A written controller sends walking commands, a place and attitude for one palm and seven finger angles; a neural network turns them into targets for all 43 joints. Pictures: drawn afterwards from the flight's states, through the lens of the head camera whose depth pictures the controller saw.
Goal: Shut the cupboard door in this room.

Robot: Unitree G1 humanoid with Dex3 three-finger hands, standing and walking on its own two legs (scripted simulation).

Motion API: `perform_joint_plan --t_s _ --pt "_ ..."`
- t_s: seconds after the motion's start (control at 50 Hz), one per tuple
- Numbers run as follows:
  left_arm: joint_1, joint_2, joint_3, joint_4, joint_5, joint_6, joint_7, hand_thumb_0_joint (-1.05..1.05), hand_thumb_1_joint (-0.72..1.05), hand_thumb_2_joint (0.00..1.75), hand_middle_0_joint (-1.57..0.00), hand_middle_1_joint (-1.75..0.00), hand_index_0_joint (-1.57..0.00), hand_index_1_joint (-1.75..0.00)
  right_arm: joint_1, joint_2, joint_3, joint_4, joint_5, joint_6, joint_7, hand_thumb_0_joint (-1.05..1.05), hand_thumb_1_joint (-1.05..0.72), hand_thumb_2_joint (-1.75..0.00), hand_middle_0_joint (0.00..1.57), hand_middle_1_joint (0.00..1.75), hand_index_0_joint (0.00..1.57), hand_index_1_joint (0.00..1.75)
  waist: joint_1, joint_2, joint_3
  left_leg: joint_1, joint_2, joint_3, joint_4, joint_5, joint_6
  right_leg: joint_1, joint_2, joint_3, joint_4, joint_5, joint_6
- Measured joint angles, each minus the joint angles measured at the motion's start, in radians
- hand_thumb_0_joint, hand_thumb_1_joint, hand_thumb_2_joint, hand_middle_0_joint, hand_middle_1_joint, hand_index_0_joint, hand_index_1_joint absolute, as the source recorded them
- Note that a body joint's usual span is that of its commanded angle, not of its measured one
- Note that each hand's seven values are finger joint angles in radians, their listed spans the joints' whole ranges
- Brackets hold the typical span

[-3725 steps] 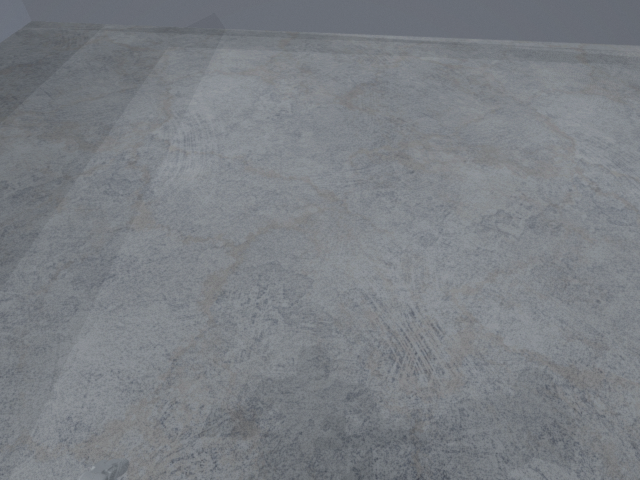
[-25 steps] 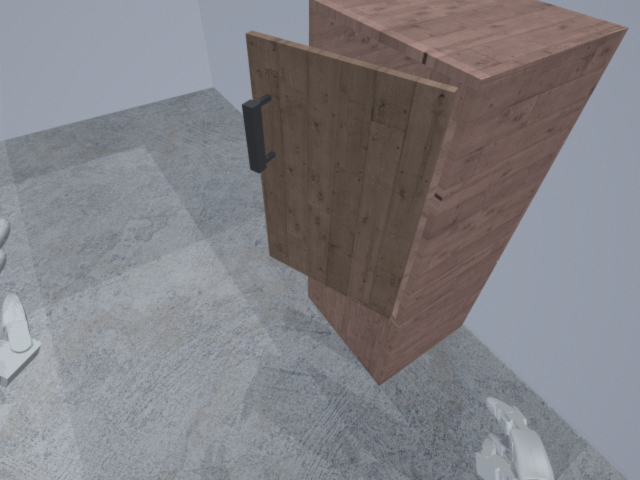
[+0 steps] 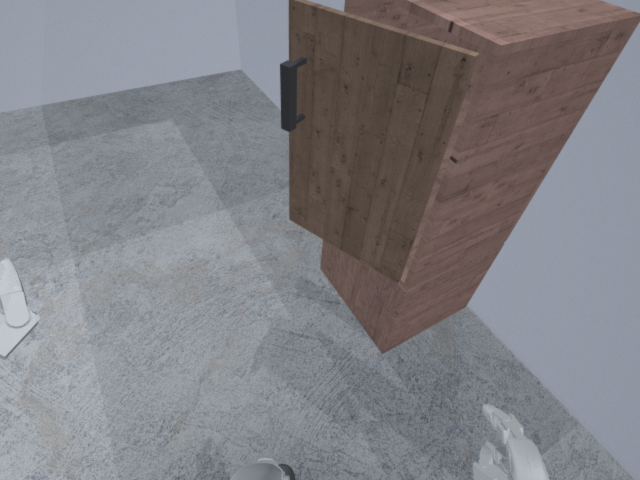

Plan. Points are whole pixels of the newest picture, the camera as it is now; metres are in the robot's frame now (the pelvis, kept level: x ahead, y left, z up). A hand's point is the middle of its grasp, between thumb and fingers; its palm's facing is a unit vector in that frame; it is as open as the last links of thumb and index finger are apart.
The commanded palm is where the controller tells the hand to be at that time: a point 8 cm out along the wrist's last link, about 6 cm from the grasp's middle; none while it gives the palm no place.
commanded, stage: step back with the hand held close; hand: left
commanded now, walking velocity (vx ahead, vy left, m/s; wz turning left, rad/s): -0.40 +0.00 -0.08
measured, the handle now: (295, 94) +0.84 +0.10 +0.07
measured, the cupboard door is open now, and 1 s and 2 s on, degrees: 23 23 23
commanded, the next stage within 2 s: stop stepping back and stand still in 0.14 s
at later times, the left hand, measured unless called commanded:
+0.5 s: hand out of the picture +0.07 +0.31 +0.18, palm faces +0.49 -0.81 -0.32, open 7.4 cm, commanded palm -0.01 +0.34 +0.20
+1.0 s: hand out of the picture +0.00 +0.29 +0.18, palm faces +0.38 -0.84 -0.38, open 7.4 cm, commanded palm -0.06 +0.34 +0.20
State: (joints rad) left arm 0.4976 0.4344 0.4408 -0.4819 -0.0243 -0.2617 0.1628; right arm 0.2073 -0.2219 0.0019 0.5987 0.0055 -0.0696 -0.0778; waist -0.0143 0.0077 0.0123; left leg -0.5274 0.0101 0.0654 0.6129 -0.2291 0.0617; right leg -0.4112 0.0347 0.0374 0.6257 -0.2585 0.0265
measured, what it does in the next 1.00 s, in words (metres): walks backwards: right foot, then left foot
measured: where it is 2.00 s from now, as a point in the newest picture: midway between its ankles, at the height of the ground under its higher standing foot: outside the picture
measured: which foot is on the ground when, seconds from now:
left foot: down 0.00-0.18, up 0.20-0.36, down 0.38-0.70, up 0.72-1.00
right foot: up 0.00-0.16, down 0.18-0.42, up 0.44-0.68, down 0.70-1.00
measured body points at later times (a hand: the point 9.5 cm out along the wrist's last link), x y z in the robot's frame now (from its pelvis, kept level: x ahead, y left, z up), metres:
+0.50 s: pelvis -0.16 +0.04 +0.01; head -0.17 +0.07 +0.46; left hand +0.03 +0.35 +0.20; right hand +0.03 -0.18 -0.04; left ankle -0.09 +0.13 -0.72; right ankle -0.13 -0.09 -0.70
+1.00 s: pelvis -0.23 +0.05 +0.02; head -0.25 +0.07 +0.47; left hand -0.03 +0.33 +0.20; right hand -0.16 -0.23 -0.07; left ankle -0.16 +0.18 -0.68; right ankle -0.26 -0.03 -0.72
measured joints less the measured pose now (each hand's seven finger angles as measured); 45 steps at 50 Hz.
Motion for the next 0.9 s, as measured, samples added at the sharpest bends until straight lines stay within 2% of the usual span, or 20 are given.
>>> perform_joint_plan --t_s 0.08,0.14,0.18,0.2,0.24,0.28,0.32,0.36,0.38,0.4,0.44,0.54,0.58,0.64,0.68,0.7,0.74,0.78,0.82,0.9 --pt "-0.048 0.028 0.015 0.010 -0.001 0.018 -0.015 0.01 0.88 0.89 -0.21 -0.30 -0.21 -0.30 0.005 0.008 -0.018 -0.008 -0.006 -0.012 -0.002 0.01 -0.91 -0.90 0.20 0.30 0.21 0.30 -0.034 0.035 0.008 -0.031 0.045 0.006 -0.053 0.115 0.020 0.008 0.051 -0.039 0.196 -0.126 -0.014" --pt "-0.025 0.059 0.046 -0.036 -0.025 0.011 -0.017 0.01 0.88 0.89 -0.21 -0.30 -0.21 -0.30 0.008 0.023 -0.023 -0.001 0.000 -0.018 0.012 0.01 -0.91 -0.90 0.20 0.30 0.21 0.30 -0.030 0.020 -0.020 -0.073 0.067 0.061 -0.099 0.167 0.006 0.098 0.053 -0.082 0.168 -0.217 -0.039" --pt "0.017 0.070 0.074 -0.067 -0.041 0.003 -0.010 0.01 0.88 0.89 -0.21 -0.30 -0.21 -0.30 -0.010 0.029 -0.023 -0.001 0.004 -0.021 0.021 0.01 -0.91 -0.90 0.20 0.30 0.21 0.30 -0.006 -0.006 -0.037 -0.121 0.068 0.110 -0.081 0.128 -0.025 0.156 0.033 -0.072 0.050 -0.252 -0.066" --pt "0.029 0.051 0.068 -0.071 -0.040 -0.003 -0.007 0.01 0.88 0.89 -0.21 -0.30 -0.21 -0.30 -0.031 0.023 -0.025 0.014 0.005 -0.020 0.025 0.01 -0.91 -0.90 0.20 0.30 0.21 0.30 0.012 0.007 -0.024 -0.139 0.074 0.102 -0.033 0.050 -0.056 0.142 0.038 -0.067 0.057 -0.231 -0.065" --pt "0.057 0.014 0.031 -0.062 -0.023 -0.005 0.005 0.01 0.88 0.89 -0.21 -0.30 -0.21 -0.30 -0.045 0.019 -0.027 0.059 -0.005 -0.008 0.031 0.01 -0.91 -0.90 0.20 0.30 0.21 0.30 0.052 0.002 -0.020 -0.140 0.040 0.045 0.164 -0.112 -0.094 0.143 0.023 -0.037 0.057 -0.170 -0.047" --pt "0.074 -0.016 -0.005 -0.052 -0.012 0.015 0.007 0.01 0.88 0.89 -0.21 -0.30 -0.21 -0.30 -0.028 0.029 -0.016 0.082 -0.001 0.007 0.029 0.01 -0.91 -0.90 0.20 0.30 0.21 0.30 0.094 -0.039 -0.047 -0.094 -0.004 0.018 0.293 -0.173 -0.104 0.149 -0.010 0.010 0.019 -0.120 -0.024" --pt "0.056 -0.032 -0.021 -0.036 -0.007 0.037 0.010 0.01 0.88 0.89 -0.21 -0.30 -0.21 -0.30 -0.008 0.043 0.003 0.072 -0.002 0.013 0.017 0.02 -0.91 -0.90 0.20 0.30 0.21 0.30 0.113 -0.082 -0.073 -0.002 -0.019 0.009 0.269 -0.159 -0.099 0.142 -0.036 0.045 -0.015 -0.084 -0.010" --pt "-0.013 -0.044 -0.039 0.002 -0.003 0.055 0.015 0.01 0.88 0.89 -0.21 -0.30 -0.21 -0.30 0.003 0.038 0.017 0.048 -0.002 0.002 0.003 0.02 -0.91 -0.90 0.20 0.30 0.21 0.30 0.101 -0.085 -0.086 0.122 -0.008 -0.010 0.114 -0.085 -0.086 0.123 -0.043 0.043 -0.022 -0.063 0.006" --pt "-0.057 -0.053 -0.051 0.020 -0.002 0.063 0.017 0.01 0.88 0.89 -0.21 -0.30 -0.21 -0.30 0.006 0.023 0.017 0.030 0.000 -0.010 -0.003 0.01 -0.91 -0.90 0.20 0.30 0.21 0.30 0.087 -0.058 -0.089 0.182 0.014 -0.027 0.020 -0.060 -0.075 0.105 -0.033 0.026 -0.011 -0.060 0.014" --pt "-0.110 -0.057 -0.058 0.046 -0.001 0.070 0.020 0.01 0.88 0.89 -0.21 -0.30 -0.21 -0.30 -0.008 0.022 0.012 0.031 0.001 -0.020 -0.009 0.01 -0.91 -0.90 0.20 0.30 0.21 0.30 0.068 -0.057 -0.076 0.178 0.004 -0.032 0.000 -0.071 -0.058 0.086 -0.044 0.018 0.007 -0.058 0.019" --pt "-0.167 -0.052 -0.050 0.079 -0.001 0.083 0.027 0.01 0.88 0.89 -0.21 -0.30 -0.21 -0.30 -0.041 0.037 0.016 0.028 0.004 -0.029 -0.011 0.01 -0.91 -0.90 0.20 0.30 0.21 0.30 0.058 -0.077 -0.026 0.178 -0.012 -0.006 -0.002 -0.036 -0.029 0.072 -0.050 0.041 0.022 -0.066 0.007" --pt "-0.044 -0.020 -0.013 0.003 -0.015 0.099 0.009 0.01 0.89 0.90 -0.20 -0.30 -0.21 -0.30 -0.025 0.085 0.039 -0.013 -0.009 -0.055 0.025 0.01 -0.91 -0.90 0.20 0.30 0.21 0.30 -0.007 -0.068 -0.011 0.217 0.025 0.049 -0.126 0.075 -0.020 0.025 -0.004 -0.026 0.188 -0.129 0.001" --pt "0.020 -0.007 -0.021 -0.044 -0.013 0.090 0.001 0.01 0.89 0.89 -0.20 -0.30 -0.21 -0.30 0.010 0.088 0.044 -0.015 -0.010 -0.043 0.036 0.01 -0.91 -0.90 0.20 0.30 0.21 0.30 -0.019 -0.054 -0.030 0.221 0.044 0.056 -0.169 0.084 -0.022 0.051 0.008 -0.071 0.173 -0.134 -0.010" --pt "0.100 0.020 -0.025 -0.071 -0.013 0.085 -0.006 0.01 0.89 0.89 -0.21 -0.30 -0.21 -0.30 0.058 0.081 0.043 -0.011 -0.010 -0.002 0.034 0.01 -0.90 -0.90 0.20 0.30 0.21 0.30 -0.028 -0.035 -0.068 0.207 0.064 0.063 -0.194 0.034 -0.038 0.144 0.024 -0.144 0.049 -0.171 -0.035" --pt "0.121 0.048 -0.014 -0.063 -0.013 0.097 -0.003 0.01 0.88 0.89 -0.21 -0.30 -0.21 -0.30 0.080 0.072 0.037 -0.013 -0.013 0.024 0.024 0.01 -0.90 -0.90 0.20 0.30 0.21 0.30 -0.032 -0.034 -0.083 0.167 0.060 0.065 -0.156 -0.050 -0.050 0.227 0.031 -0.170 -0.070 -0.207 -0.065" --pt "0.126 0.069 0.001 -0.062 -0.013 0.104 0.001 0.01 0.88 0.89 -0.21 -0.30 -0.21 -0.30 0.088 0.066 0.033 -0.020 -0.013 0.034 0.021 0.01 -0.90 -0.90 0.20 0.30 0.21 0.30 -0.029 -0.052 -0.090 0.122 0.044 0.074 -0.096 -0.126 -0.055 0.262 0.023 -0.139 -0.132 -0.245 -0.100" --pt "0.095 0.061 0.005 -0.037 -0.010 0.111 0.004 0.01 0.88 0.89 -0.21 -0.30 -0.21 -0.30 0.072 0.036 0.017 0.011 -0.014 0.047 0.018 0.01 -0.90 -0.90 0.20 0.30 0.21 0.30 0.001 -0.042 -0.069 0.019 0.039 0.037 0.122 -0.188 -0.066 0.239 0.021 -0.118 -0.159 -0.073 -0.141" --pt "0.068 0.033 -0.002 0.003 -0.010 0.100 0.004 0.01 0.88 0.89 -0.21 -0.30 -0.21 -0.30 0.065 0.011 0.003 0.064 -0.020 0.054 0.020 0.01 -0.90 -0.90 0.20 0.30 0.21 0.30 0.009 -0.027 -0.046 -0.035 0.034 0.000 0.312 -0.162 -0.076 0.241 0.026 -0.117 -0.138 -0.028 -0.132" --pt "0.063 0.005 -0.012 0.042 -0.008 0.094 0.009 0.01 0.88 0.89 -0.21 -0.30 -0.21 -0.30 0.092 -0.001 -0.009 0.089 -0.013 0.058 0.019 0.01 -0.91 -0.90 0.20 0.30 0.21 0.30 0.012 -0.033 -0.065 -0.061 0.029 -0.007 0.410 -0.116 -0.083 0.251 0.019 -0.109 -0.145 -0.041 -0.120" --pt "0.048 -0.056 -0.043 0.102 0.000 0.083 0.010 0.01 0.88 0.89 -0.21 -0.30 -0.21 -0.30 0.139 -0.022 -0.025 0.108 -0.012 0.045 0.004 0.02 -0.91 -0.90 0.20 0.30 0.21 0.30 0.007 -0.037 -0.102 -0.051 0.048 -0.005 0.410 -0.042 -0.077 0.264 0.008 -0.106 -0.182 -0.030 -0.108"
